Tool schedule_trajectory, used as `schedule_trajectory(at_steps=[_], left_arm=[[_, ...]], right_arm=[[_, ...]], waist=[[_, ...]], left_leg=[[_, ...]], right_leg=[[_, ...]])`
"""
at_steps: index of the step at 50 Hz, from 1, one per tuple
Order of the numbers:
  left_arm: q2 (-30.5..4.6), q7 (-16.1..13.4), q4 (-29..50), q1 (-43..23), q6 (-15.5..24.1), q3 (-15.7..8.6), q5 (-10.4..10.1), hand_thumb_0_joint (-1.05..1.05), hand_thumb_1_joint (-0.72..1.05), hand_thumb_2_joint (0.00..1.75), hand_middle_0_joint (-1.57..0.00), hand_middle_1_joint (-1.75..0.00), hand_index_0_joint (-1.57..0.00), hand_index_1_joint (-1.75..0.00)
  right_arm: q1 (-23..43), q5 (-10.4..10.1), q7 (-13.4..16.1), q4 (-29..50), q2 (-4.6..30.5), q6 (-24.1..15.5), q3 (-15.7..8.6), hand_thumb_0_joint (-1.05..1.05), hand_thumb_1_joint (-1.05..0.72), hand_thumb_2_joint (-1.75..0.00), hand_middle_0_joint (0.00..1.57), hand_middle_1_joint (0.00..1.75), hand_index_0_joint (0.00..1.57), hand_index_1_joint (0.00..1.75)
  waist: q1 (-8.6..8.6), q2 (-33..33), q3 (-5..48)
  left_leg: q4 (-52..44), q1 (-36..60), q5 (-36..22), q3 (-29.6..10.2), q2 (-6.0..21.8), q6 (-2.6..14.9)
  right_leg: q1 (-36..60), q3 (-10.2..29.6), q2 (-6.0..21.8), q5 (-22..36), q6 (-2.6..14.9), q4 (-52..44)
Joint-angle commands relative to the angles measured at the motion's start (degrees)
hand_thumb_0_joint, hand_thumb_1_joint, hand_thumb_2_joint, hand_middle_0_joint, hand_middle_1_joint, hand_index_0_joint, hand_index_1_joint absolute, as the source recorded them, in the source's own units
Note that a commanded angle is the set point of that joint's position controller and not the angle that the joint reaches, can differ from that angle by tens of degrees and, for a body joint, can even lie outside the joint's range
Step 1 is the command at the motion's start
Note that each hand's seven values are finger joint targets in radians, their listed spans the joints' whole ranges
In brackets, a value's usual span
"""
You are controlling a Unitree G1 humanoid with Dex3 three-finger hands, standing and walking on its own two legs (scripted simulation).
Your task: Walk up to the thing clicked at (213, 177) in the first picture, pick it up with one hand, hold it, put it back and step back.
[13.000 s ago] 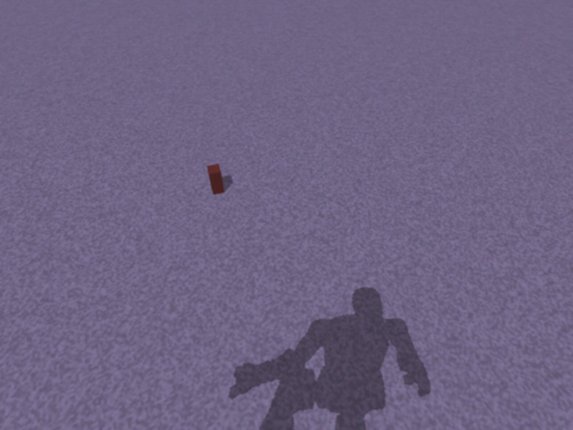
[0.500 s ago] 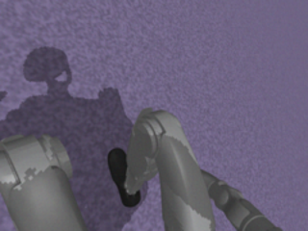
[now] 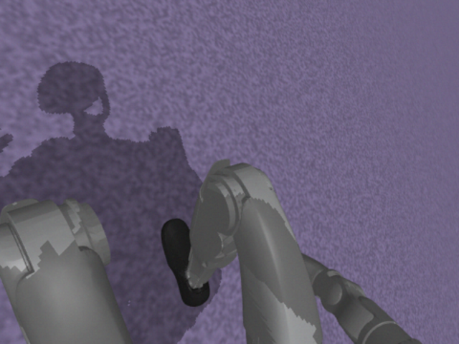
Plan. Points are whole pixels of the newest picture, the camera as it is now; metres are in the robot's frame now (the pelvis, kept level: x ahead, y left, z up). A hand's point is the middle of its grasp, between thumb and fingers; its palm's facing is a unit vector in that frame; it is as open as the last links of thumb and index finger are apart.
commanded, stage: settle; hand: left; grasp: from the side
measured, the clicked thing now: out of the picture +0.43 +0.27 -0.21
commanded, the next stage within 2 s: lift in 1.66 s
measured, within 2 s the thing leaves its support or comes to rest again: leaves its support in 0.04 s
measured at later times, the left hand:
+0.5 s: hand out of the picture +0.41 +0.30 -0.06, palm faces +0.30 -0.95 -0.04, open 10.3 cm
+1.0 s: hand out of the picture +0.41 +0.29 +0.02, palm faces +0.28 -0.96 -0.08, open 10.3 cm
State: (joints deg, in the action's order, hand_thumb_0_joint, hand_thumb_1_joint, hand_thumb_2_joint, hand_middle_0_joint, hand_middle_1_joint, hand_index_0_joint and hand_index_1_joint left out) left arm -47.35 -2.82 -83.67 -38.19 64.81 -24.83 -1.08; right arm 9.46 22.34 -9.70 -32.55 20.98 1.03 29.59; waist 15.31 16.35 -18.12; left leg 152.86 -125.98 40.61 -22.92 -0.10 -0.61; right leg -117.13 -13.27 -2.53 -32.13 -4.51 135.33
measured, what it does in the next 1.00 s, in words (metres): rises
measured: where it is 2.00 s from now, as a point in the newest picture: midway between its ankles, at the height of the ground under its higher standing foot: (135, 312)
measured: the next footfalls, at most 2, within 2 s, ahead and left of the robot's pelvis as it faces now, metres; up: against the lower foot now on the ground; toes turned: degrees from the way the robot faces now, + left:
none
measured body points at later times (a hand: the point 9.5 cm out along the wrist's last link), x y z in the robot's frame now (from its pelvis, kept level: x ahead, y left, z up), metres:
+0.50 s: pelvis +0.01 -0.01 +0.02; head +0.18 +0.16 +0.40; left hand +0.39 +0.35 -0.05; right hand +0.19 -0.24 -0.03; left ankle +0.08 +0.12 -0.25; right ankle +0.16 -0.13 -0.25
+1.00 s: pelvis +0.03 -0.02 +0.06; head +0.21 +0.08 +0.46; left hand +0.39 +0.34 +0.02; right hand +0.21 -0.26 -0.05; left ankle +0.08 +0.12 -0.25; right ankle +0.16 -0.14 -0.25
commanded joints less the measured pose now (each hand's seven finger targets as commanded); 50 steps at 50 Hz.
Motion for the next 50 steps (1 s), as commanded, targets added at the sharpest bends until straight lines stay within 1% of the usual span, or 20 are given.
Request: schedule_trajectory(at_steps=[1, 4, 9, 11, 13, 20, 21, 24, 25, 28, 30, 32, 34, 38, 39, 40, 42, 44, 47, 50], left_arm=[[-9.45, 0.16, 16.43, -15.13, 4.52, -1.84, -0.07, 0.00, 0.30, 1.28, -1.28, -1.38, -1.26, -1.41], [-9.64, -0.10, 22.33, -14.08, 2.70, -2.68, -0.25, 0.00, 0.27, 1.29, -1.28, -1.38, -1.26, -1.41], [-4.52, 1.10, 28.29, -12.64, -1.78, 1.06, -0.30, 0.00, 0.29, 1.28, -1.30, -1.39, -1.28, -1.42], [-4.65, 1.74, 31.08, -12.35, -3.49, 1.02, -0.55, 0.00, 0.28, 1.28, -1.32, -1.41, -1.31, -1.43], [-0.98, 2.63, 31.56, -11.59, -5.60, 2.74, -1.32, 0.00, 0.23, 1.30, -1.33, -1.43, -1.32, -1.45], [4.49, 6.04, 37.20, -12.51, -11.67, 5.35, -3.44, 0.00, 0.19, 1.26, -1.32, -1.42, -1.31, -1.44], [5.16, 6.47, 36.51, -9.56, -12.79, 4.82, -3.74, 0.00, 0.19, 1.27, -1.33, -1.43, -1.32, -1.45], [5.55, 7.45, 42.89, -12.40, -14.65, 4.76, -4.53, 0.00, 0.16, 1.25, -1.28, -1.39, -1.28, -1.41], [6.56, 7.78, 40.49, -10.46, -15.82, 4.85, -4.43, 0.00, 0.19, 1.25, -1.28, -1.39, -1.27, -1.41], [6.36, 8.36, 44.60, -12.20, -17.33, 4.36, -5.01, 0.00, 0.17, 1.24, -1.27, -1.39, -1.26, -1.41], [6.41, 8.66, 47.17, -12.27, -18.26, 3.71, -5.00, 0.00, 0.15, 1.23, -1.27, -1.38, -1.27, -1.41], [8.27, 9.28, 47.03, -11.04, -19.40, 4.22, -5.71, 0.00, 0.16, 1.22, -1.27, -1.38, -1.26, -1.40], [7.35, 9.84, 47.54, -11.63, -20.13, 3.22, -6.06, 0.00, 0.13, 1.23, -1.26, -1.38, -1.25, -1.40], [8.11, 10.97, 51.84, -14.24, -21.21, 3.92, -6.35, 0.00, 0.10, 1.23, -1.26, -1.39, -1.26, -1.41], [8.22, 11.19, 48.91, -11.59, -21.99, 2.75, -6.50, 0.00, 0.09, 1.23, -1.27, -1.39, -1.26, -1.42], [9.56, 11.62, 48.95, -11.75, -22.33, 4.07, -6.61, 0.00, 0.09, 1.23, -1.26, -1.39, -1.26, -1.41], [11.60, 12.38, 44.13, -9.61, -23.14, 3.86, -7.17, 0.00, 0.10, 1.25, -1.26, -1.40, -1.26, -1.42], [6.98, 12.71, 51.36, -15.03, -22.52, 1.61, -7.13, 0.00, 0.05, 1.25, -1.27, -1.41, -1.27, -1.43], [10.36, 13.86, 45.52, -9.42, -24.05, 2.16, -6.97, 0.00, 0.07, 1.26, -1.27, -1.42, -1.27, -1.44], [9.77, 14.10, 46.93, -12.47, -24.00, 0.90, -7.54, 0.00, 0.04, 1.26, -1.28, -1.43, -1.27, -1.45]], right_arm=[[-2.65, -0.56, 0.75, -0.12, 21.19, 0.82, -8.68, 0.00, -0.92, -0.91, 0.20, 0.30, 0.20, 0.30], [-3.91, -1.15, 0.67, 0.24, 20.49, 1.06, -10.01, 0.00, -0.91, -0.91, 0.20, 0.30, 0.20, 0.30], [-6.08, -3.07, 0.70, -0.07, 19.86, 1.22, -13.16, 0.00, -0.91, -0.90, 0.20, 0.30, 0.20, 0.30], [-6.32, -4.21, 0.70, 0.28, 19.16, 1.24, -14.05, 0.00, -0.91, -0.90, 0.20, 0.30, 0.20, 0.30], [-7.51, -5.22, 0.63, 0.35, 19.04, 1.35, -15.45, 0.00, -0.90, -0.90, 0.20, 0.30, 0.20, 0.30], [-10.41, -9.06, 1.04, 0.28, 16.93, 0.87, -19.83, 0.00, -0.90, -0.90, 0.20, 0.30, 0.20, 0.30], [-11.40, -9.59, 1.15, -0.33, 16.58, 0.94, -20.49, 0.00, -0.90, -0.90, 0.20, 0.30, 0.20, 0.30], [-11.97, -10.94, 1.50, 0.97, 15.61, 1.00, -22.11, 0.00, -0.89, -0.90, 0.20, 0.30, 0.20, 0.30], [-12.90, -11.59, 1.72, -0.47, 15.35, 1.21, -22.94, 0.00, -0.89, -0.90, 0.20, 0.30, 0.20, 0.30], [-14.18, -12.77, 2.25, -0.40, 14.41, 1.50, -24.26, 0.00, -0.89, -0.90, 0.20, 0.30, 0.20, 0.30], [-14.98, -13.40, 2.65, -0.48, 13.50, 1.44, -25.17, 0.00, -0.89, -0.90, 0.20, 0.30, 0.20, 0.30], [-16.42, -14.03, 2.89, -1.21, 12.58, 1.70, -25.61, 0.00, -0.89, -0.90, 0.20, 0.30, 0.20, 0.30], [-17.14, -14.71, 3.36, -1.80, 11.76, 1.95, -25.92, 0.00, -0.89, -0.90, 0.20, 0.30, 0.20, 0.30], [-17.86, -15.58, 4.24, -1.73, 11.49, 1.87, -27.84, 0.00, -0.89, -0.90, 0.20, 0.30, 0.20, 0.30], [-18.65, -15.92, 4.38, -2.17, 11.19, 2.00, -27.82, 0.00, -0.90, -0.90, 0.20, 0.30, 0.20, 0.30], [-17.88, -16.27, 4.49, -1.91, 10.92, 1.93, -28.16, 0.00, -0.89, -0.90, 0.20, 0.30, 0.20, 0.30], [-17.95, -16.60, 4.71, -1.55, 10.41, 1.77, -27.83, 0.00, -0.90, -0.90, 0.20, 0.30, 0.20, 0.30], [-18.75, -16.81, 5.09, -2.03, 10.11, 1.73, -28.48, 0.00, -0.90, -0.90, 0.20, 0.30, 0.20, 0.30], [-18.97, -17.03, 5.28, -1.48, 9.26, 1.50, -28.83, 0.00, -0.90, -0.90, 0.20, 0.30, 0.20, 0.30], [-19.52, -17.13, 5.66, -1.70, 8.84, 1.20, -28.92, 0.00, -0.90, -0.90, 0.20, 0.30, 0.20, 0.30]], waist=[[6.05, -38.06, 35.06], [4.50, -39.99, 39.83], [3.85, -41.38, 41.23], [2.47, -41.06, 41.49], [2.68, -39.24, 41.64], [0.12, -35.73, 43.01], [-0.91, -35.17, 43.12], [-2.74, -35.58, 47.02], [-3.25, -35.01, 46.02], [-3.85, -34.88, 48.62], [-5.16, -34.92, 52.27], [-4.80, -34.02, 53.57], [-5.58, -33.73, 54.68], [-5.75, -33.28, 57.67], [-6.22, -32.35, 58.28], [-6.14, -31.67, 57.12], [-5.40, -29.04, 55.78], [-6.74, -29.51, 60.16], [-6.98, -26.48, 59.82], [-7.03, -25.83, 60.94]], left_leg=[[-22.58, 25.29, -7.28, 6.30, 3.71, -1.93], [-22.83, 26.98, -8.73, 7.58, 3.55, -1.89], [-24.72, 27.25, -9.31, 8.75, 3.28, -1.98], [-25.90, 26.16, -7.40, 8.86, 3.20, -1.78], [-26.34, 25.41, -6.52, 9.04, 3.04, -1.56], [-28.54, 21.46, -0.79, 10.68, 2.02, -0.32], [-28.80, 21.18, -0.75, 11.17, 1.85, -0.25], [-30.27, 21.36, 0.11, 12.07, 1.38, -0.02], [-31.23, 21.86, 1.10, 12.06, 1.42, -0.03], [-31.95, 21.20, 2.02, 13.16, 1.00, 0.28], [-31.80, 23.00, -1.47, 14.16, 0.82, 0.28], [-31.88, 23.22, -2.85, 14.78, 0.57, 0.41], [-32.19, 23.50, -4.05, 15.64, 0.46, 0.53], [-33.17, 24.71, -4.41, 16.67, 0.24, 0.76], [-33.26, 25.31, -6.02, 16.71, 0.22, 0.71], [-33.69, 24.45, -4.90, 16.89, 0.16, 0.79], [-33.75, 23.44, -5.13, 17.06, 0.24, 1.07], [-33.32, 23.95, -6.15, 18.12, 0.04, 1.31], [-33.65, 22.76, -7.27, 19.13, -0.11, 1.51], [-33.45, 22.15, -8.06, 19.71, -0.06, 1.78]], right_leg=[[14.27, -6.29, -1.50, 8.39, 4.55, -7.43], [15.60, -5.37, -1.50, 9.27, 4.88, -7.86], [13.70, -4.35, -0.92, 9.80, 5.29, -8.35], [11.97, -3.85, -0.65, 8.13, 5.55, -8.39], [11.28, -3.44, -0.44, 7.83, 5.50, -8.88], [7.71, -1.28, 0.23, 3.15, 5.79, -10.48], [7.95, -0.92, 0.32, 2.96, 5.80, -10.79], [7.88, -0.02, 0.56, 1.67, 6.18, -11.20], [6.08, 0.36, 0.85, 0.75, 6.24, -11.52], [6.76, 1.47, 1.08, -0.49, 6.47, -12.19], [7.73, 2.32, 1.22, 1.68, 6.61, -12.31], [8.35, 2.89, 1.39, 2.30, 6.66, -12.77], [8.99, 3.65, 1.61, 2.73, 6.70, -13.22], [9.48, 4.50, 1.92, 2.48, 6.80, -14.38], [9.92, 4.60, 2.07, 3.59, 6.76, -14.31], [8.60, 4.72, 2.13, 2.27, 6.85, -14.53], [10.06, 4.76, 2.28, 2.51, 6.51, -15.76], [12.47, 5.67, 2.38, 3.08, 6.48, -16.27], [14.71, 6.31, 2.52, 3.46, 6.21, -17.36], [17.11, 6.99, 2.66, 4.53, 6.00, -18.30]])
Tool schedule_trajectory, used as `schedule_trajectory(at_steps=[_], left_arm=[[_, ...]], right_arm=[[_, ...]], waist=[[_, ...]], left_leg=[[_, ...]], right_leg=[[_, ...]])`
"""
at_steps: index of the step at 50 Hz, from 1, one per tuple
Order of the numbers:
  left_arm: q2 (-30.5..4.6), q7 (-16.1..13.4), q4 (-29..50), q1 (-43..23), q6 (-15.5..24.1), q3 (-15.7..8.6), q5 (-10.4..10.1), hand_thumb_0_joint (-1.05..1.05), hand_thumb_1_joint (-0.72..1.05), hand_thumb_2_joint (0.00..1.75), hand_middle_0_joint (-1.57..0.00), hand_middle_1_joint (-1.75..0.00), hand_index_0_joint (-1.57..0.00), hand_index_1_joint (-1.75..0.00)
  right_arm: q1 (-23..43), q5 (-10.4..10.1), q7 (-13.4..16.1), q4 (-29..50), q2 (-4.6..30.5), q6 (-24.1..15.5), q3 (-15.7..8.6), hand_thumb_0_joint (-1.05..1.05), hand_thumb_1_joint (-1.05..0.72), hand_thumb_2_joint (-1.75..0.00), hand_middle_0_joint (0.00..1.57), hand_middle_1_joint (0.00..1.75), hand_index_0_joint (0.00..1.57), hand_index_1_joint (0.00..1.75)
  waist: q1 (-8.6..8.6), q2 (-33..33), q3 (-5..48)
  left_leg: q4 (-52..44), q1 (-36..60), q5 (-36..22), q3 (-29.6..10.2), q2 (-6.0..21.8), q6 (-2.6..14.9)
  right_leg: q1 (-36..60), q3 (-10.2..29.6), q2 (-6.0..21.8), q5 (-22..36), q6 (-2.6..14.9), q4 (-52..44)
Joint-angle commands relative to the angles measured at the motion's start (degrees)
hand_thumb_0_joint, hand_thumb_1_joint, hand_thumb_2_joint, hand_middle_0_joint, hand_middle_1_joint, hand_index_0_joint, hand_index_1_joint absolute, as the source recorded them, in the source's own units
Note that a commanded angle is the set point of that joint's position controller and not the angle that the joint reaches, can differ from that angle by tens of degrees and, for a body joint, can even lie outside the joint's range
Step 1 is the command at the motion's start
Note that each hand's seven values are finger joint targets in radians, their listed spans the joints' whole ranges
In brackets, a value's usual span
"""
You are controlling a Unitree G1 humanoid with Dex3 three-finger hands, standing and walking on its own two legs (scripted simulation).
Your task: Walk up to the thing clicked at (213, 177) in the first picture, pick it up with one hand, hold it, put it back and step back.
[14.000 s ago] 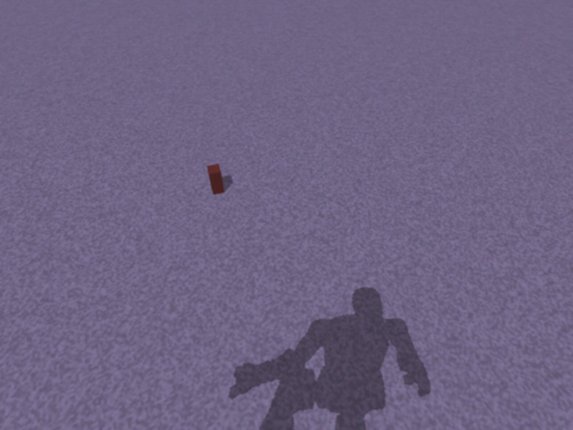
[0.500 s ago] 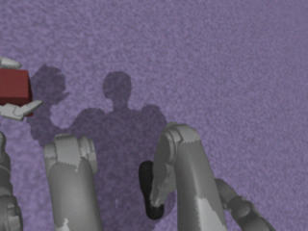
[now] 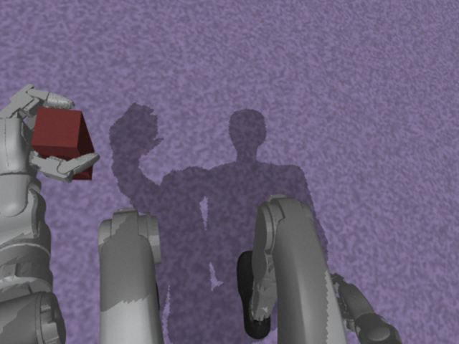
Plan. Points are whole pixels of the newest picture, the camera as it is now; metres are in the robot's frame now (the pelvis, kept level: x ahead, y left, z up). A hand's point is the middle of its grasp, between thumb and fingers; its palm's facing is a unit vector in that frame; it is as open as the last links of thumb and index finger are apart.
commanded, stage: settle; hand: left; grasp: from the side
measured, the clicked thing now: (68, 148) +0.43 +0.25 -0.08
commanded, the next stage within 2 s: lift in 0.66 s
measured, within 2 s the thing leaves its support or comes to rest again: neither
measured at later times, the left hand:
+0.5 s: hand (56, 128) +0.43 +0.24 -0.01, palm faces +0.14 -0.99 -0.06, open 10.3 cm
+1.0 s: hand (53, 121) +0.43 +0.23 +0.02, palm faces +0.12 -0.99 -0.04, open 10.3 cm
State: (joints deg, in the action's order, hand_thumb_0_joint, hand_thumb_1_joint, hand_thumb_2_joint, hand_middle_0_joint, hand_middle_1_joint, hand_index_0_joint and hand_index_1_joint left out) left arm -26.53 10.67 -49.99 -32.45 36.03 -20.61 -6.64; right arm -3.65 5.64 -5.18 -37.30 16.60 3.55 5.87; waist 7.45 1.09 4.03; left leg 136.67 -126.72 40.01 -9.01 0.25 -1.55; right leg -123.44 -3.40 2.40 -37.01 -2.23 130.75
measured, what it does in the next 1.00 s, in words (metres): stands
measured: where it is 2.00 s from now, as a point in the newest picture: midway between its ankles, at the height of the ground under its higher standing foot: (202, 321)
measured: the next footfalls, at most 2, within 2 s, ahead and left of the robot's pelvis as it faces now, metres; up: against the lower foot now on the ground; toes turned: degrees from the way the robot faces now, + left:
none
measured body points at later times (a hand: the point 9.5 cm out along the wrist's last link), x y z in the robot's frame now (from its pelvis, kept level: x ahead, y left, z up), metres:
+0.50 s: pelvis +0.00 +0.00 +0.03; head +0.20 +0.05 +0.43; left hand +0.42 +0.29 +0.00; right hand +0.15 -0.27 -0.09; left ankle +0.08 +0.13 -0.31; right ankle +0.11 -0.13 -0.31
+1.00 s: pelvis +0.00 -0.01 +0.04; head +0.19 +0.04 +0.45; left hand +0.42 +0.29 +0.02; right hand +0.14 -0.27 -0.08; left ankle +0.08 +0.13 -0.31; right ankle +0.11 -0.13 -0.31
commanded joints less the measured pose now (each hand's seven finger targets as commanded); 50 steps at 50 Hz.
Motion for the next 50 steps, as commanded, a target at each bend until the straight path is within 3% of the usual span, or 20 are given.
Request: schedule_trajectory(at_steps=[1, 2, 3, 7, 9, 13, 16, 18, 21, 23, 26, 30, 33, 37, 41, 43, 44, 47, 49, 50], left_arm=[[-12.54, 0.64, 14.16, -18.06, 4.77, -4.50, -1.83, 0.00, 0.02, 1.26, -1.28, -1.42, -1.27, -1.45], [-13.26, 0.74, 14.62, -17.75, 4.64, -5.35, -1.95, 0.00, 0.03, 1.25, -1.29, -1.43, -1.28, -1.45], [-10.93, 0.81, 12.02, -16.13, 4.25, -3.83, -1.71, 0.00, 0.01, 1.26, -1.28, -1.43, -1.28, -1.45], [-9.06, 0.64, 10.86, -16.97, 4.12, -3.78, -1.64, 0.00, 0.03, 1.27, -1.28, -1.42, -1.28, -1.45], [-11.65, 0.76, 14.34, -18.45, 4.62, -4.92, -1.24, 0.00, 0.01, 1.27, -1.29, -1.43, -1.28, -1.45], [-9.29, 1.20, 13.56, -18.52, 4.00, -3.96, -1.55, 0.00, 0.04, 1.27, -1.28, -1.42, -1.28, -1.45], [-11.05, 0.90, 14.89, -19.72, 3.99, -5.31, -1.35, 0.00, 0.03, 1.28, -1.31, -1.44, -1.30, -1.46], [-7.64, 1.29, 11.63, -19.07, 3.58, -2.96, -1.49, 0.00, 0.02, 1.29, -1.31, -1.44, -1.30, -1.47], [-11.25, 1.09, 14.42, -21.27, 4.12, -5.22, -1.33, 0.00, 0.00, 1.29, -1.33, -1.45, -1.32, -1.48], [-8.26, 1.72, 11.99, -20.14, 3.79, -2.94, -1.03, 0.00, 0.00, 1.30, -1.32, -1.45, -1.30, -1.48], [-10.09, 1.59, 13.08, -22.57, 3.91, -4.17, -1.20, 0.00, 0.02, 1.31, -1.32, -1.45, -1.31, -1.48], [-7.37, 1.57, 8.57, -19.48, 3.27, -3.55, -1.07, 0.00, 0.04, 1.34, -1.31, -1.46, -1.30, -1.49], [-10.25, 1.14, 11.23, -22.43, 4.04, -4.72, -0.65, 0.00, 0.05, 1.34, -1.31, -1.46, -1.30, -1.49], [-8.05, 1.13, 9.14, -21.40, 3.75, -3.83, -0.66, 0.00, 0.07, 1.35, -1.31, -1.46, -1.30, -1.49], [-9.57, 1.16, 11.70, -22.41, 4.40, -4.50, -0.73, 0.00, 0.01, 1.21, -1.32, -1.46, -1.34, -1.45], [-7.82, 1.92, 11.10, -19.03, 3.84, -3.64, -1.09, 0.00, -0.01, 1.21, -1.31, -1.46, -1.34, -1.45], [-10.77, 1.96, 15.88, -23.38, 4.16, -5.08, -1.63, 0.00, 0.01, 1.21, -1.32, -1.46, -1.34, -1.45], [-7.62, 3.15, 13.30, -19.94, 2.89, -3.23, -2.56, 0.00, 0.01, 1.20, -1.30, -1.44, -1.32, -1.43], [-9.04, 3.24, 14.81, -18.55, 2.22, -4.73, -3.18, 0.00, 0.01, 1.21, -1.30, -1.44, -1.32, -1.44], [-7.43, 3.39, 14.18, -17.11, 1.77, -3.66, -3.22, 0.00, 0.00, 1.21, -1.30, -1.45, -1.33, -1.44]], right_arm=[[-6.70, -0.36, 1.24, 3.14, 13.06, -1.40, -5.49, 0.00, -0.91, -0.90, 0.20, 0.30, 0.20, 0.30], [-6.27, -0.49, 1.42, 3.28, 12.89, -1.41, -5.71, 0.00, -0.91, -0.90, 0.20, 0.30, 0.20, 0.30], [-6.09, -0.64, 1.44, 3.86, 12.57, -1.55, -5.76, 0.00, -0.91, -0.90, 0.20, 0.30, 0.20, 0.30], [-6.11, -0.75, 1.81, 3.51, 12.61, -1.94, -6.23, 0.00, -0.91, -0.90, 0.20, 0.30, 0.20, 0.30], [-6.53, -0.58, 1.93, 3.30, 12.61, -1.94, -6.40, 0.00, -0.91, -0.90, 0.20, 0.30, 0.20, 0.30], [-6.55, -0.90, 2.17, 3.30, 12.49, -2.21, -6.80, 0.00, -0.91, -0.90, 0.20, 0.30, 0.20, 0.30], [-7.31, -0.81, 2.29, 3.13, 12.05, -2.46, -6.99, 0.00, -0.91, -0.90, 0.20, 0.30, 0.20, 0.30], [-6.93, -0.95, 2.26, 2.98, 11.95, -2.76, -6.94, 0.00, -0.91, -0.90, 0.20, 0.30, 0.20, 0.30], [-7.52, -0.92, 2.43, 2.71, 12.14, -2.80, -7.38, 0.00, -0.91, -0.90, 0.20, 0.30, 0.20, 0.30], [-7.33, -0.86, 2.26, 2.56, 11.83, -2.96, -7.37, 0.00, -0.91, -0.90, 0.20, 0.30, 0.20, 0.30], [-7.90, -1.01, 2.52, 2.36, 11.68, -3.25, -7.58, 0.00, -0.91, -0.90, 0.20, 0.30, 0.20, 0.30], [-7.85, -1.02, 2.36, 2.59, 11.50, -3.33, -7.62, 0.00, -0.91, -0.90, 0.20, 0.30, 0.20, 0.30], [-8.31, -1.11, 2.49, 2.15, 11.51, -3.29, -7.61, 0.00, -0.90, -0.90, 0.20, 0.30, 0.20, 0.30], [-8.39, -1.21, 2.51, 2.12, 11.35, -3.46, -7.79, 0.00, -0.90, -0.90, 0.20, 0.30, 0.20, 0.30], [-8.16, -1.30, 2.45, 2.20, 11.48, -3.50, -7.67, 0.00, -0.94, -0.91, 0.20, 0.30, 0.20, 0.30], [-8.22, -1.48, 2.42, 3.17, 11.49, -3.47, -7.96, 0.00, -0.94, -0.91, 0.20, 0.30, 0.20, 0.30], [-8.69, -1.62, 2.62, 2.65, 11.55, -3.65, -8.19, 0.00, -0.94, -0.91, 0.20, 0.30, 0.20, 0.30], [-8.77, -2.03, 2.83, 2.61, 11.21, -3.93, -8.03, 0.00, -0.94, -0.90, 0.20, 0.30, 0.20, 0.30], [-9.14, -2.56, 3.17, 3.09, 11.40, -4.10, -8.40, 0.00, -0.93, -0.90, 0.20, 0.30, 0.20, 0.30], [-9.06, -2.79, 3.22, 3.62, 11.30, -4.05, -8.47, 0.00, -0.94, -0.90, 0.20, 0.30, 0.20, 0.30]], waist=[[0.01, -10.47, 40.01], [-0.74, -10.27, 40.29], [-0.12, -9.62, 39.28], [0.22, -9.70, 37.36], [-0.52, -11.64, 39.93], [-0.19, -12.04, 40.24], [-0.60, -11.34, 40.94], [0.28, -10.53, 38.02], [-0.89, -12.41, 40.17], [-0.12, -11.82, 39.40], [-0.12, -10.46, 39.87], [-0.10, -9.97, 39.10], [-0.89, -10.49, 39.90], [-0.20, -9.92, 39.76], [-1.18, -12.12, 40.23], [-0.91, -11.42, 41.19], [-1.51, -11.57, 42.91], [-0.93, -10.66, 42.63], [-1.97, -9.69, 43.37], [-1.56, -9.96, 42.85]], left_leg=[[-17.04, 22.92, -7.60, 6.27, -0.37, 2.79], [-17.39, 22.69, -7.22, 6.50, -0.47, 2.90], [-18.02, 22.15, -6.25, 6.58, -0.50, 2.86], [-19.31, 23.18, -5.74, 6.46, -0.24, 2.78], [-19.97, 25.36, -6.95, 6.53, -0.21, 2.63], [-21.13, 27.72, -7.70, 6.29, -0.12, 2.41], [-21.36, 26.64, -7.08, 6.61, -0.24, 2.56], [-21.69, 26.25, -6.53, 6.54, -0.27, 2.60], [-22.28, 28.98, -6.52, 6.71, -0.21, 2.39], [-22.65, 28.78, -6.38, 6.83, -0.32, 2.40], [-22.12, 27.37, -5.65, 7.20, -0.39, 2.75], [-23.22, 28.36, -5.77, 7.05, -0.54, 2.63], [-23.49, 28.56, -6.18, 7.19, -0.60, 2.52], [-24.12, 29.92, -6.00, 6.89, -0.61, 2.49], [-25.38, 31.11, -6.07, 6.65, -0.65, 2.27], [-26.04, 31.76, -5.60, 6.77, -0.68, 2.37], [-25.65, 31.66, -4.91, 7.26, -0.67, 2.51], [-26.05, 31.45, -6.46, 7.58, -0.86, 2.61], [-26.58, 32.21, -7.47, 7.48, -0.76, 2.62], [-27.22, 32.69, -7.55, 7.37, -0.72, 2.54]], right_leg=[[24.53, -2.33, -2.26, 9.51, 3.62, -14.17], [24.50, -2.07, -2.22, 8.92, 3.64, -14.35], [24.10, -2.12, -2.23, 7.81, 3.71, -14.68], [22.58, -2.19, -2.19, 7.34, 3.87, -15.49], [23.97, -1.96, -2.03, 8.18, 3.96, -15.49], [22.42, -1.94, -1.88, 8.48, 4.23, -15.46], [24.19, -1.58, -1.84, 7.91, 4.08, -16.28], [22.20, -1.74, -1.82, 7.38, 4.18, -16.55], [22.22, -1.48, -1.75, 6.94, 4.35, -16.84], [22.29, -1.49, -1.67, 6.82, 4.31, -17.02], [23.16, -1.05, -1.69, 6.41, 4.14, -17.82], [22.81, -1.28, -1.59, 6.30, 4.17, -18.18], [22.86, -1.03, -1.54, 6.30, 4.34, -18.01], [22.19, -1.21, -1.47, 6.21, 4.31, -18.30], [21.78, -1.19, -1.29, 6.13, 4.56, -18.00], [23.13, -1.17, -1.24, 5.74, 4.40, -18.76], [24.00, -0.81, -1.42, 5.25, 4.38, -19.22], [26.15, -0.42, -1.22, 6.62, 4.25, -20.22], [26.70, -0.34, -1.31, 7.26, 4.41, -20.77], [26.20, -0.37, -1.21, 7.29, 4.46, -21.09]])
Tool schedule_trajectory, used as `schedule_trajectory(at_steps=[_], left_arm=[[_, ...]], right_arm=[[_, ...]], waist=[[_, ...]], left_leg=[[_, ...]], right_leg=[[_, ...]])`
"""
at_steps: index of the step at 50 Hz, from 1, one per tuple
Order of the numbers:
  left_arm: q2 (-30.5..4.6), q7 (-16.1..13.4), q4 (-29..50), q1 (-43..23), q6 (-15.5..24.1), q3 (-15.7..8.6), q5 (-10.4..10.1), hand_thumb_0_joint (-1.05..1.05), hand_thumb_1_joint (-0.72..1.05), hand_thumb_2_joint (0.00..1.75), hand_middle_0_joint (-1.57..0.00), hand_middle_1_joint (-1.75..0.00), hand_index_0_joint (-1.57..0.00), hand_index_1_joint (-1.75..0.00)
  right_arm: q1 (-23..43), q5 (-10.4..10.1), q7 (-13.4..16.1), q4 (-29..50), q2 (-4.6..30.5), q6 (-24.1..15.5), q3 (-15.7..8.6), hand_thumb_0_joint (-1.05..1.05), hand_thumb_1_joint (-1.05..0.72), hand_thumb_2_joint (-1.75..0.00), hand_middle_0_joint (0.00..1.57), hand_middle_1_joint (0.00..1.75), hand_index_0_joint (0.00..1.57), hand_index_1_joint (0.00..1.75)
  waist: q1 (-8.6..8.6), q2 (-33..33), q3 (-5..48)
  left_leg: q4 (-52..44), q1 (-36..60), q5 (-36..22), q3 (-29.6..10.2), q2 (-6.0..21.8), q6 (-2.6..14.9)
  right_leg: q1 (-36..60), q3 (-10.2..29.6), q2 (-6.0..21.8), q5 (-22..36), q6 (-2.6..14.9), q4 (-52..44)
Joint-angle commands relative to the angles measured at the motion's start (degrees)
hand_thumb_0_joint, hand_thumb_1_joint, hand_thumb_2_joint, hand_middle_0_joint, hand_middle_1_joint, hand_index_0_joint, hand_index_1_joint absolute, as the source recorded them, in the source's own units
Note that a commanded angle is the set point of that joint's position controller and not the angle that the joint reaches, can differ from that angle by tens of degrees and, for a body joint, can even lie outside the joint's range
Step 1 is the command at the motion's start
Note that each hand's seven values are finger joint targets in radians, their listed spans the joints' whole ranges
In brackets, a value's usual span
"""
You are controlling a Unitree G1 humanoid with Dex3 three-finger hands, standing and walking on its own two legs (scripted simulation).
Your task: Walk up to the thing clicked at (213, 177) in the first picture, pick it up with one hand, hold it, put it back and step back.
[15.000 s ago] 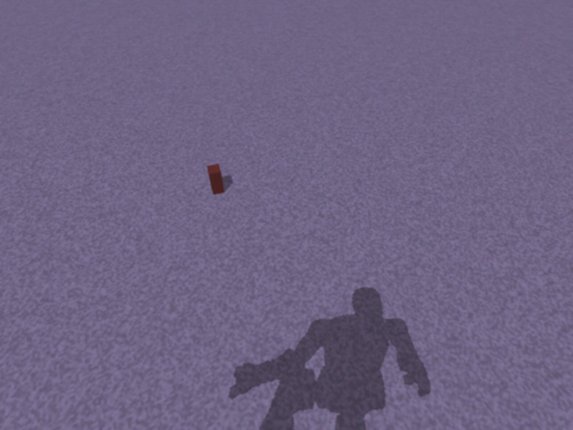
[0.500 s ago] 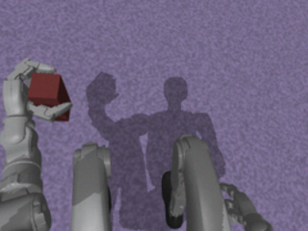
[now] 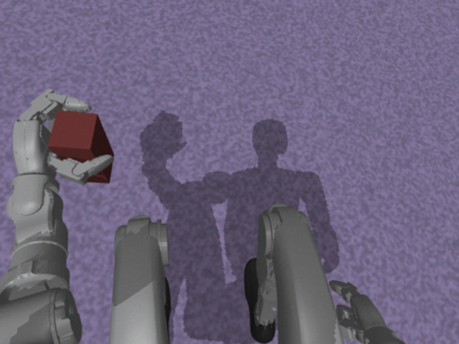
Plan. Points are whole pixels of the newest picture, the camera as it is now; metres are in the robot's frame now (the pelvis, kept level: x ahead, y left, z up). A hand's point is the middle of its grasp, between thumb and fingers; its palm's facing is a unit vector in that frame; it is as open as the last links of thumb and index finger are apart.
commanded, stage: lift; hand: left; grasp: from the side
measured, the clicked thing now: (86, 151) +0.44 +0.22 -0.06
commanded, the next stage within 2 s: hold in 1.90 s
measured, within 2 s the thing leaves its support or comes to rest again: neither
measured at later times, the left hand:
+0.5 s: hand (44, 121) +0.41 +0.21 +0.10, palm faces +0.08 -1.00 -0.04, open 10.3 cm
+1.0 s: hand out of the picture +0.40 +0.21 +0.28, palm faces +0.10 -0.99 -0.03, open 10.3 cm
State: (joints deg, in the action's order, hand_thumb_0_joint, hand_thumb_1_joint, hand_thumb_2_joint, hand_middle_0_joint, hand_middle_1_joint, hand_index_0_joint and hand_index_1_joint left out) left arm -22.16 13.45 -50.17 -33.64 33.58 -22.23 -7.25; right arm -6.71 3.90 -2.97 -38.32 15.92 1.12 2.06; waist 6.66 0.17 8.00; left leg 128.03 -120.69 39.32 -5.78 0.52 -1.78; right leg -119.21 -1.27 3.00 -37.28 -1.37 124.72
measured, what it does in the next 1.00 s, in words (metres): rises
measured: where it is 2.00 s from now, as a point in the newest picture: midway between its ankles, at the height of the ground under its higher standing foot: (210, 323)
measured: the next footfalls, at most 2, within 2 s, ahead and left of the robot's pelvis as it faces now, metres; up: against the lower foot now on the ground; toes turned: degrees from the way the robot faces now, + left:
none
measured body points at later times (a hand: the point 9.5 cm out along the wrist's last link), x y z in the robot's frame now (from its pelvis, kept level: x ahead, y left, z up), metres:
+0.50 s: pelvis +0.01 +0.00 +0.10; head +0.19 +0.03 +0.51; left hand +0.40 +0.26 +0.11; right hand +0.18 -0.25 -0.02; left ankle +0.09 +0.13 -0.35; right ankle +0.10 -0.13 -0.35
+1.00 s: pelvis +0.05 +0.00 +0.25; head +0.16 +0.03 +0.68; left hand +0.39 +0.26 +0.28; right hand +0.21 -0.24 +0.14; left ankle +0.09 +0.13 -0.35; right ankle +0.10 -0.13 -0.35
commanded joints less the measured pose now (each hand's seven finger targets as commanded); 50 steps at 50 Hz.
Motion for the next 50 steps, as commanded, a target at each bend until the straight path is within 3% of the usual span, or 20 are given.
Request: schedule_trajectory(at_steps=[1, 4, 6, 13, 17, 20, 22, 25, 28, 30, 32, 35, 36, 38, 41, 42, 45, 46, 48, 50], left_arm=[[-11.35, 0.68, 16.78, -16.88, 4.08, -1.53, -3.02, 0.00, 0.01, 1.20, -1.30, -1.44, -1.32, -1.43], [-13.70, 0.14, 22.18, -17.20, 3.04, -2.43, -3.14, 0.00, 0.03, 1.21, -1.30, -1.44, -1.33, -1.43], [-9.69, 0.16, 19.69, -12.82, 1.76, -0.54, -3.73, 0.00, 0.04, 1.22, -1.29, -1.45, -1.32, -1.44], [-10.59, -0.66, 30.07, -9.30, -0.12, -0.09, -4.44, 0.00, 0.07, 1.23, -1.29, -1.45, -1.32, -1.44], [-9.00, -2.28, 36.00, -8.41, -2.51, 0.94, -5.33, 0.00, 0.08, 1.26, -1.29, -1.47, -1.32, -1.45], [-5.22, -3.16, 33.18, -1.69, -4.55, 2.90, -5.27, 0.00, 0.08, 1.26, -1.29, -1.46, -1.31, -1.45], [-8.22, -3.95, 41.96, -5.03, -4.48, 2.17, -4.77, 0.00, 0.05, 1.25, -1.27, -1.46, -1.30, -1.44], [-7.17, -4.71, 45.65, -0.52, -6.60, 3.51, -4.76, 0.00, 0.05, 1.24, -1.26, -1.44, -1.29, -1.43], [-2.51, -5.75, 39.98, 6.20, -9.48, 5.23, -5.34, 0.00, 0.09, 1.24, -1.25, -1.44, -1.28, -1.42], [-4.93, -6.54, 47.57, 4.48, -9.55, 3.85, -5.62, 0.00, 0.06, 1.26, -1.25, -1.45, -1.29, -1.44], [-5.14, -7.20, 51.04, 5.17, -10.25, 5.68, -4.78, 0.00, 0.05, 1.26, -1.27, -1.47, -1.31, -1.45], [-1.09, -7.95, 46.62, 10.04, -12.01, 7.71, -5.40, 0.00, 0.05, 1.27, -1.27, -1.47, -1.30, -1.46], [-2.41, -8.33, 46.88, 10.94, -12.12, 6.17, -5.43, 0.00, 0.05, 1.26, -1.27, -1.46, -1.30, -1.45], [-0.64, -8.15, 44.97, 10.88, -12.18, 8.44, -5.34, 0.00, 0.02, 1.26, -1.25, -1.46, -1.28, -1.44], [-4.96, -8.54, 48.82, 7.77, -11.26, 5.80, -4.36, 0.00, 0.04, 1.26, -1.27, -1.46, -1.30, -1.45], [-2.42, -8.31, 45.15, 10.78, -11.58, 7.66, -4.22, 0.00, 0.04, 1.27, -1.26, -1.46, -1.29, -1.45], [-1.53, -7.59, 43.10, 12.40, -11.63, 7.98, -4.81, 0.00, 0.05, 1.27, -1.28, -1.46, -1.31, -1.45], [-0.34, -7.12, 43.58, 10.22, -11.38, 9.54, -5.10, 0.00, 0.05, 1.27, -1.27, -1.45, -1.30, -1.44], [-2.01, -7.10, 44.48, 8.97, -10.84, 7.95, -5.07, 0.00, 0.07, 1.26, -1.28, -1.45, -1.31, -1.44], [-1.50, -6.83, 43.56, 10.66, -10.54, 8.72, -4.61, 0.00, 0.06, 1.26, -1.30, -1.46, -1.33, -1.45]], right_arm=[[-5.89, -1.20, 1.09, 5.05, 11.96, -1.64, -4.61, 0.00, -0.93, -0.90, 0.20, 0.30, 0.20, 0.30], [-6.35, -1.63, 1.58, 5.33, 11.59, -1.92, -5.13, 0.00, -0.93, -0.90, 0.20, 0.30, 0.20, 0.30], [-5.08, -2.16, 1.77, 6.42, 11.08, -2.17, -5.04, 0.00, -0.92, -0.90, 0.20, 0.30, 0.20, 0.30], [-4.55, -3.48, 2.83, 8.65, 10.69, -2.92, -5.59, 0.00, -0.92, -0.90, 0.20, 0.30, 0.20, 0.30], [-4.91, -4.12, 3.44, 8.33, 9.50, -3.48, -5.61, 0.00, -0.91, -0.90, 0.20, 0.30, 0.20, 0.30], [-3.89, -4.71, 3.89, 9.04, 9.24, -3.94, -5.93, 0.00, -0.91, -0.90, 0.20, 0.30, 0.20, 0.30], [-4.25, -4.71, 4.16, 9.46, 8.81, -3.98, -6.10, 0.00, -0.91, -0.90, 0.20, 0.30, 0.20, 0.30], [-4.14, -5.36, 4.56, 9.30, 8.32, -4.09, -6.29, 0.00, -0.91, -0.90, 0.20, 0.30, 0.20, 0.30], [-3.67, -5.94, 5.04, 9.45, 8.25, -4.29, -5.99, 0.00, -0.90, -0.90, 0.20, 0.30, 0.20, 0.30], [-4.15, -6.06, 5.34, 9.99, 7.76, -4.33, -5.89, 0.00, -0.90, -0.90, 0.20, 0.30, 0.20, 0.30], [-4.68, -6.13, 5.57, 9.49, 6.99, -4.41, -5.71, 0.00, -0.91, -0.90, 0.20, 0.30, 0.20, 0.30], [-5.06, -6.28, 5.90, 8.64, 6.28, -5.19, -5.42, 0.00, -0.91, -0.90, 0.20, 0.30, 0.20, 0.30], [-4.85, -6.37, 6.00, 8.54, 6.22, -5.34, -5.52, 0.00, -0.90, -0.90, 0.20, 0.30, 0.20, 0.30], [-4.67, -6.35, 6.09, 8.82, 6.13, -5.68, -5.27, 0.00, -0.90, -0.90, 0.20, 0.30, 0.20, 0.30], [-5.39, -6.09, 6.24, 8.25, 5.83, -5.81, -5.35, 0.00, -0.90, -0.89, 0.20, 0.30, 0.20, 0.30], [-5.56, -6.12, 6.17, 8.15, 5.59, -5.87, -5.14, 0.00, -0.90, -0.89, 0.20, 0.30, 0.20, 0.30], [-6.15, -6.00, 6.11, 7.63, 5.30, -6.33, -5.01, 0.00, -0.90, -0.89, 0.20, 0.30, 0.20, 0.30], [-5.52, -5.95, 6.01, 7.90, 5.41, -6.50, -4.85, 0.00, -0.89, -0.89, 0.20, 0.30, 0.20, 0.30], [-5.35, -5.91, 5.87, 7.87, 5.63, -6.67, -5.10, 0.00, -0.90, -0.89, 0.20, 0.30, 0.20, 0.30], [-5.67, -5.78, 5.70, 7.86, 5.35, -6.70, -4.96, 0.00, -0.90, -0.90, 0.20, 0.30, 0.20, 0.30]], waist=[[-0.99, -9.76, 38.81], [-1.60, -8.97, 40.71], [-0.95, -7.44, 36.94], [-2.72, -9.14, 39.67], [-2.75, -8.11, 39.55], [-2.48, -4.99, 34.97], [-3.47, -7.06, 37.90], [-4.11, -8.98, 38.51], [-3.29, -5.52, 35.00], [-4.46, -5.80, 36.15], [-4.42, -6.82, 36.92], [-2.98, -3.53, 31.64], [-3.70, -2.72, 31.10], [-3.13, -3.13, 28.27], [-4.39, -5.09, 27.58], [-4.07, -4.22, 26.26], [-4.27, -3.92, 24.19], [-3.43, -4.79, 23.14], [-4.56, -5.91, 21.98], [-4.86, -5.76, 21.27]], left_leg=[[-19.31, 27.34, -6.59, 3.91, -0.98, 2.66], [-20.07, 27.82, -6.00, 4.43, -1.02, 3.02], [-21.79, 26.80, -3.42, 4.04, -0.98, 3.21], [-26.98, 33.76, -4.98, 3.25, -0.67, 2.90], [-29.64, 36.32, -5.04, 3.55, -0.56, 2.95], [-31.84, 36.93, -4.52, 3.22, -0.44, 3.18], [-33.83, 40.51, -5.71, 3.49, -0.32, 3.00], [-38.19, 47.34, -6.76, 2.48, -0.19, 2.51], [-41.25, 50.44, -10.29, 1.03, 0.07, 2.33], [-42.73, 52.55, -12.33, 1.78, -0.01, 2.52], [-45.17, 56.50, -13.59, 2.23, -0.05, 2.42], [-47.36, 57.09, -15.27, 2.35, 0.07, 2.73], [-48.29, 57.37, -16.00, 2.44, 0.02, 2.79], [-50.35, 59.10, -16.53, 2.56, 0.07, 2.85], [-54.01, 63.95, -16.74, 2.55, 0.21, 2.51], [-55.49, 65.46, -17.24, 2.37, 0.21, 2.40], [-58.04, 67.98, -18.63, 2.58, 0.24, 2.29], [-59.09, 68.64, -18.07, 2.55, 0.26, 2.26], [-61.42, 70.81, -17.77, 2.52, 0.43, 2.00], [-63.31, 72.52, -17.61, 2.43, 0.42, 1.83]], right_leg=[[22.00, -2.58, -1.77, 7.42, 3.76, -15.23], [25.48, -1.71, -1.79, 6.97, 3.53, -17.67], [24.50, -1.90, -1.83, 4.82, 3.40, -19.31], [27.97, -1.29, -1.70, 6.13, 3.71, -23.25], [32.89, -0.03, -1.72, 5.91, 3.30, -27.72], [33.69, -0.17, -1.78, 5.63, 3.12, -30.80], [37.78, 0.60, -1.66, 6.38, 3.14, -33.05], [39.36, -0.05, -1.68, 7.58, 3.31, -35.17], [41.38, -1.15, -1.75, 10.96, 3.09, -37.51], [46.85, -0.81, -1.85, 12.88, 2.88, -40.26], [49.88, -0.49, -1.96, 13.91, 2.88, -42.89], [53.84, -0.68, -2.32, 16.47, 2.39, -46.52], [55.81, -0.70, -2.45, 17.18, 2.32, -47.64], [57.40, -0.47, -2.44, 18.11, 2.33, -49.88], [60.11, -0.45, -2.54, 17.68, 2.47, -52.94], [61.11, -0.67, -2.57, 18.02, 2.47, -54.06], [64.05, -0.97, -2.80, 19.21, 2.45, -56.74], [64.07, -1.04, -2.79, 18.89, 2.44, -57.59], [64.80, -1.13, -2.75, 18.26, 2.54, -59.19], [66.45, -1.32, -2.68, 17.95, 2.51, -60.74]])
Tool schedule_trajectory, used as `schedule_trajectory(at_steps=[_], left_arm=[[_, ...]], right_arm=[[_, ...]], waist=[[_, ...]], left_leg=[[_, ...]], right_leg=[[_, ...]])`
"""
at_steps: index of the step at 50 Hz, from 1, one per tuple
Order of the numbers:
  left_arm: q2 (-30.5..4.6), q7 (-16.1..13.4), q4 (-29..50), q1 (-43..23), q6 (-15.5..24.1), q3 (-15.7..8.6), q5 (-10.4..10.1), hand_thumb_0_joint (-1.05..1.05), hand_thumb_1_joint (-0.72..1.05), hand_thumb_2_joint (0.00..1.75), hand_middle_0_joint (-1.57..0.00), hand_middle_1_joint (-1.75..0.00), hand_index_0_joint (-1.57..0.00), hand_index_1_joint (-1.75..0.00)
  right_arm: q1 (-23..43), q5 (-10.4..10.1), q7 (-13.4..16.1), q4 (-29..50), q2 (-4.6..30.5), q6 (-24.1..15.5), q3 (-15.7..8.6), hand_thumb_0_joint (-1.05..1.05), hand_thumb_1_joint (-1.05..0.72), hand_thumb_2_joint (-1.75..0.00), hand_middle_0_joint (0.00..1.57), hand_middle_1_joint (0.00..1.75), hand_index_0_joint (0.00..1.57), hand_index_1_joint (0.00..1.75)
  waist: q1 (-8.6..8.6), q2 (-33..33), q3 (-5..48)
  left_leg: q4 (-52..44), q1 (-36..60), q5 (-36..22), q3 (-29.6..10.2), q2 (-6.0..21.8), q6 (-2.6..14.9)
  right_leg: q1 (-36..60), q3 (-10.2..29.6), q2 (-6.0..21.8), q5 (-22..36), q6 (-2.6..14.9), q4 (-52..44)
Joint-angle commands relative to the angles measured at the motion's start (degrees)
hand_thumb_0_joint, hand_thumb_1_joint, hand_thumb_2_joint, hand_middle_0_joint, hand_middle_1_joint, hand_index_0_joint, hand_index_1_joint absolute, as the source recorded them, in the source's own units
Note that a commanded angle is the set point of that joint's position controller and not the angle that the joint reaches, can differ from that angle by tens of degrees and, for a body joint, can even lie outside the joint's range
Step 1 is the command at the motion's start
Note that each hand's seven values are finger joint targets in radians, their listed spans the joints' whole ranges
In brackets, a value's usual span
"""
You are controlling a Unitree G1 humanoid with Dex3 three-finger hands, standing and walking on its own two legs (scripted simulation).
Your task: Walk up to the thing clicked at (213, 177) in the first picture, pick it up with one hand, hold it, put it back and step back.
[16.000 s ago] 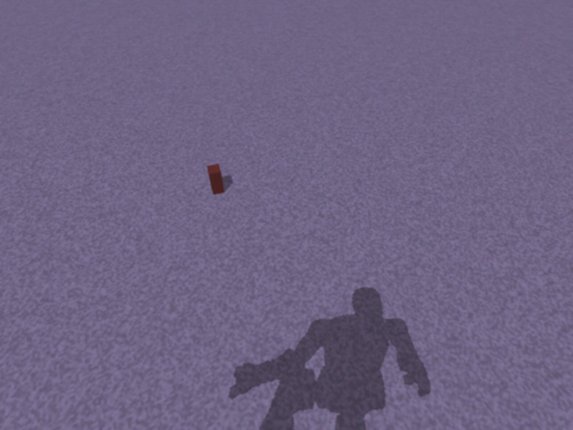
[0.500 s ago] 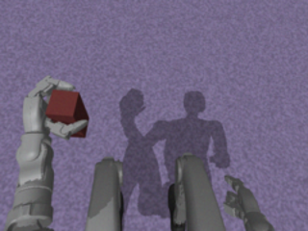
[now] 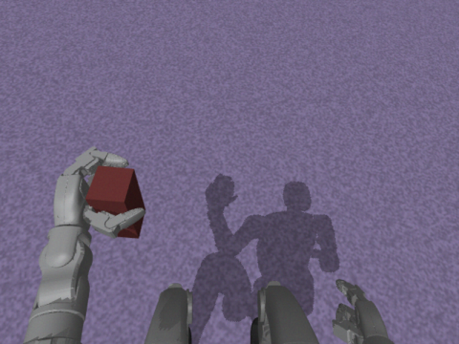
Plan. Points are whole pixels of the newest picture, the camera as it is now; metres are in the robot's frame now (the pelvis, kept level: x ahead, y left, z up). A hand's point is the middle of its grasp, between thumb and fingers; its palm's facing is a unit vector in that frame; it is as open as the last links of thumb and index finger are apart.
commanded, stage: lift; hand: left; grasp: from the side
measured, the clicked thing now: (120, 205) +0.35 +0.19 -0.01
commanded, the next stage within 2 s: hold in 0.90 s
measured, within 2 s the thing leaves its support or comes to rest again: neither
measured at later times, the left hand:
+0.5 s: hand (110, 174) +0.35 +0.17 +0.10, palm faces +0.05 -1.00 -0.02, open 10.3 cm
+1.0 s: hand (113, 160) +0.35 +0.16 +0.13, palm faces +0.04 -1.00 +0.00, open 10.3 cm
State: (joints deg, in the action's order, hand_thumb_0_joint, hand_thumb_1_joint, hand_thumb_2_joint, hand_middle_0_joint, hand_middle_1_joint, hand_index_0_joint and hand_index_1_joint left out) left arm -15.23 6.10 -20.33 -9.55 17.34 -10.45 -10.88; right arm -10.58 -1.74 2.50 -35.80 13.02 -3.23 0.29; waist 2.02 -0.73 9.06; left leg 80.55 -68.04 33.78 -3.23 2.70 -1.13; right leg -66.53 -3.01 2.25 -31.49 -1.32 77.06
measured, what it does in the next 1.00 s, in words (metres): rises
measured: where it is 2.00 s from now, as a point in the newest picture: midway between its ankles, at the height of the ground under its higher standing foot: outside the picture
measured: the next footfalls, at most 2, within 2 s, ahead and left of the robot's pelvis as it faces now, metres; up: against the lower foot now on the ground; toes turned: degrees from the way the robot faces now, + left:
none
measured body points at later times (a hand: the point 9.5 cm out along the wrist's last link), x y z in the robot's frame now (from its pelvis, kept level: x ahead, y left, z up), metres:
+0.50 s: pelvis +0.02 +0.00 +0.06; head +0.09 +0.01 +0.51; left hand +0.34 +0.23 +0.10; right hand +0.15 -0.24 -0.05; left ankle +0.04 +0.13 -0.60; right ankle +0.05 -0.14 -0.60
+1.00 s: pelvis +0.03 -0.01 +0.09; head +0.08 -0.01 +0.54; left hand +0.35 +0.22 +0.13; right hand +0.16 -0.26 -0.02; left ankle +0.04 +0.13 -0.60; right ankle +0.05 -0.14 -0.60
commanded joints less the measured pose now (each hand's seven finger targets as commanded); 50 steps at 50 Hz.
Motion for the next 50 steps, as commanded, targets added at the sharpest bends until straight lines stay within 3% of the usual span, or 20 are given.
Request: schedule_trajectory(at_steps=[1, 2, 4, 6, 8, 10, 16, 17, 26, 29, 31, 32, 38, 39, 40, 42, 44, 47, 48, 50], left_arm=[[-6.55, 0.75, 11.91, -12.68, 5.80, -2.14, -1.28, 0.00, 0.07, 1.27, -1.30, -1.46, -1.33, -1.45], [-8.88, 0.73, 14.89, -15.01, 6.33, -3.95, -1.32, 0.00, 0.07, 1.27, -1.31, -1.47, -1.33, -1.46], [-7.28, 1.21, 13.74, -13.93, 6.32, -2.16, -1.39, 0.00, 0.06, 1.26, -1.30, -1.45, -1.32, -1.45], [-8.80, 1.33, 16.28, -15.06, 6.72, -3.51, -1.90, 0.00, 0.06, 1.24, -1.29, -1.44, -1.32, -1.43], [-6.90, 1.36, 14.60, -14.09, 6.66, -1.85, -1.52, 0.00, 0.07, 1.26, -1.29, -1.45, -1.32, -1.45], [-7.80, 0.82, 14.05, -13.33, 6.75, -3.09, -1.58, 0.00, 0.09, 1.28, -1.31, -1.46, -1.33, -1.46], [-5.70, 0.77, 11.98, -12.30, 6.41, -1.14, -1.28, 0.00, 0.08, 1.29, -1.29, -1.47, -1.31, -1.46], [-6.55, 0.88, 14.31, -16.04, 6.77, -1.34, -1.43, 0.00, 0.09, 1.29, -1.30, -1.47, -1.32, -1.46], [-7.28, 1.47, 12.39, -15.46, 7.07, -2.77, -1.45, 0.00, 0.08, 1.28, -1.26, -1.44, -1.28, -1.44], [-3.59, 1.99, 7.09, -12.40, 6.66, -1.07, -1.79, 0.00, 0.10, 1.30, -1.26, -1.46, -1.29, -1.45], [-7.66, 1.91, 11.66, -16.32, 7.87, -3.42, -1.45, 0.00, 0.08, 1.30, -1.25, -1.45, -1.27, -1.45], [-5.97, 2.15, 8.50, -13.77, 7.49, -1.83, -1.16, 0.00, 0.09, 1.29, -1.26, -1.45, -1.28, -1.45], [-5.80, 2.49, 9.11, -14.46, 7.98, -2.58, -1.68, 0.00, 0.11, 1.29, -1.25, -1.44, -1.27, -1.44], [-4.15, 2.69, 6.52, -13.72, 7.72, -1.38, -1.73, 0.00, 0.09, 1.30, -1.25, -1.45, -1.27, -1.45], [-5.97, 2.80, 12.33, -17.33, 8.51, -2.00, -1.99, 0.00, 0.07, 1.30, -1.26, -1.46, -1.28, -1.46], [-7.12, 2.90, 11.99, -15.86, 8.52, -2.65, -1.61, 0.00, 0.08, 1.29, -1.25, -1.44, -1.27, -1.44], [-3.90, 3.12, 6.73, -12.45, 7.59, -1.24, -1.92, 0.00, 0.10, 1.28, -1.26, -1.45, -1.28, -1.44], [-7.28, 2.67, 10.24, -15.80, 7.98, -3.77, -1.94, 0.00, 0.11, 1.29, -1.24, -1.44, -1.26, -1.44], [-5.29, 2.78, 8.75, -14.92, 7.77, -1.90, -1.82, 0.00, 0.09, 1.28, -1.26, -1.45, -1.28, -1.45], [-5.82, 2.74, 10.56, -16.07, 8.07, -2.45, -1.81, 0.00, 0.10, 1.29, -1.26, -1.45, -1.28, -1.45]], right_arm=[[-1.47, -0.19, 0.04, 5.49, 8.42, -2.43, -3.19, 0.00, -0.90, -0.90, 0.20, 0.30, 0.20, 0.30], [-1.93, -0.14, 0.07, 5.21, 8.52, -2.56, -3.34, 0.00, -0.90, -0.90, 0.20, 0.30, 0.20, 0.30], [-1.80, -0.08, 0.16, 5.52, 8.43, -2.56, -3.12, 0.00, -0.90, -0.90, 0.20, 0.30, 0.20, 0.30], [-2.17, -0.05, 0.17, 5.36, 8.59, -2.53, -3.17, 0.00, -0.90, -0.90, 0.20, 0.30, 0.20, 0.30], [-2.29, 0.26, 0.19, 5.31, 8.30, -2.51, -2.89, 0.00, -0.91, -0.90, 0.20, 0.30, 0.20, 0.30], [-2.64, 0.12, 0.30, 5.01, 8.30, -2.48, -3.01, 0.00, -0.90, -0.90, 0.20, 0.30, 0.20, 0.30], [-2.41, 0.45, 0.71, 5.27, 7.76, -2.14, -2.74, 0.00, -0.90, -0.90, 0.20, 0.30, 0.20, 0.30], [-2.38, 0.44, 0.76, 5.19, 8.01, -2.24, -2.87, 0.00, -0.90, -0.90, 0.20, 0.30, 0.20, 0.30], [-2.64, 0.67, 1.12, 4.53, 7.14, -1.96, -2.78, 0.00, -0.90, -0.90, 0.20, 0.30, 0.20, 0.30], [-2.22, 0.77, 1.16, 4.65, 7.14, -1.79, -2.61, 0.00, -0.90, -0.90, 0.20, 0.30, 0.20, 0.30], [-2.07, 0.81, 1.27, 4.42, 7.32, -1.62, -2.99, 0.00, -0.90, -0.90, 0.20, 0.30, 0.20, 0.30], [-2.05, 0.85, 1.35, 4.52, 7.04, -1.56, -2.69, 0.00, -0.90, -0.90, 0.20, 0.30, 0.20, 0.30], [-1.88, 0.98, 1.32, 4.55, 7.03, -1.40, -2.84, 0.00, -0.90, -0.90, 0.20, 0.30, 0.20, 0.30], [-1.70, 0.94, 1.31, 4.85, 7.37, -1.34, -2.91, 0.00, -0.90, -0.90, 0.20, 0.30, 0.20, 0.30], [-1.96, 0.98, 1.34, 4.65, 7.16, -1.36, -2.77, 0.00, -0.90, -0.90, 0.20, 0.30, 0.20, 0.30], [-2.06, 0.97, 1.58, 4.51, 7.21, -1.13, -2.91, 0.00, -0.90, -0.90, 0.20, 0.30, 0.20, 0.30], [-1.83, 0.92, 1.68, 4.66, 7.11, -1.12, -2.73, 0.00, -0.90, -0.90, 0.20, 0.30, 0.20, 0.30], [-2.31, 1.01, 1.91, 3.85, 7.33, -1.04, -2.98, 0.00, -0.90, -0.90, 0.20, 0.30, 0.20, 0.30], [-1.91, 1.04, 1.92, 4.20, 7.14, -0.95, -2.77, 0.00, -0.91, -0.90, 0.20, 0.30, 0.20, 0.30], [-1.79, 1.12, 1.84, 4.09, 7.05, -1.06, -2.85, 0.00, -0.90, -0.90, 0.20, 0.30, 0.20, 0.30]], waist=[[0.10, -4.31, 19.28], [-0.82, -5.58, 20.31], [-0.04, -4.89, 19.86], [-0.71, -5.35, 20.47], [-0.19, -4.78, 19.59], [-0.63, -3.62, 19.12], [-0.13, -2.98, 16.31], [0.10, -3.79, 16.15], [-0.59, -1.94, 14.36], [-0.11, -0.38, 12.45], [-0.97, -2.71, 13.46], [-0.51, -1.26, 12.68], [-0.76, -1.21, 12.53], [0.05, -0.58, 11.60], [-0.44, -2.28, 13.25], [-0.75, -2.58, 13.05], [0.18, 0.29, 11.18], [-0.76, -1.26, 12.51], [0.04, 0.03, 10.91], [-0.11, -0.97, 10.54]], left_leg=[[-17.08, 21.07, -11.98, -0.62, -1.47, 1.04], [-17.53, 22.11, -12.34, -0.34, -1.54, 0.94], [-19.16, 24.26, -13.19, -0.41, -1.45, 0.88], [-20.32, 26.25, -14.99, -0.16, -1.54, 0.76], [-21.33, 27.14, -15.73, -0.17, -1.48, 0.76], [-22.33, 28.03, -16.32, 0.10, -1.47, 0.81], [-25.77, 29.83, -15.63, 0.91, -1.68, 0.89], [-26.28, 30.95, -15.61, 1.02, -1.64, 0.84], [-29.58, 33.14, -17.65, 2.35, -1.99, 1.13], [-30.63, 34.00, -18.42, 2.43, -1.90, 1.14], [-31.29, 35.15, -18.35, 2.72, -2.06, 1.04], [-31.59, 35.02, -18.54, 2.74, -2.03, 1.07], [-32.79, 36.22, -19.46, 2.93, -2.09, 1.06], [-33.04, 36.74, -19.77, 3.09, -1.99, 1.06], [-33.07, 37.39, -20.49, 3.17, -2.10, 1.00], [-33.48, 38.64, -21.29, 3.24, -2.15, 0.95], [-33.80, 38.08, -20.64, 3.33, -2.09, 1.15], [-34.07, 38.84, -21.59, 3.71, -2.18, 1.11], [-34.16, 38.75, -21.25, 3.78, -2.17, 1.22], [-34.58, 39.01, -20.81, 3.87, -2.27, 1.16]], right_leg=[[13.54, 0.19, -1.93, 12.15, 2.44, -13.50], [14.41, 0.35, -1.84, 12.26, 2.54, -14.02], [16.21, 0.09, -2.01, 13.03, 2.40, -15.54], [18.21, -0.11, -2.19, 14.48, 2.43, -16.35], [19.15, -0.31, -2.29, 15.18, 2.37, -17.30], [20.91, -0.21, -2.25, 15.80, 2.34, -18.35], [24.93, 0.09, -2.33, 15.81, 2.10, -22.36], [25.22, 0.21, -2.29, 16.01, 2.09, -23.02], [32.79, 0.84, -2.14, 18.51, 1.71, -27.41], [33.34, 0.73, -2.24, 19.34, 1.76, -28.34], [34.69, 1.01, -2.02, 19.25, 1.75, -29.05], [35.60, 0.90, -2.08, 19.37, 1.65, -29.42], [37.66, 0.93, -2.16, 20.59, 1.57, -30.72], [37.25, 1.03, -2.28, 20.99, 1.63, -30.89], [38.54, 1.16, -2.11, 21.75, 1.57, -30.98], [38.73, 1.21, -2.12, 22.41, 1.60, -31.30], [39.12, 1.22, -2.17, 22.39, 1.33, -32.22], [40.62, 1.55, -1.89, 23.64, 1.19, -32.78], [40.39, 1.65, -1.89, 23.53, 1.03, -33.26], [40.50, 1.74, -1.82, 23.11, 1.08, -33.63]])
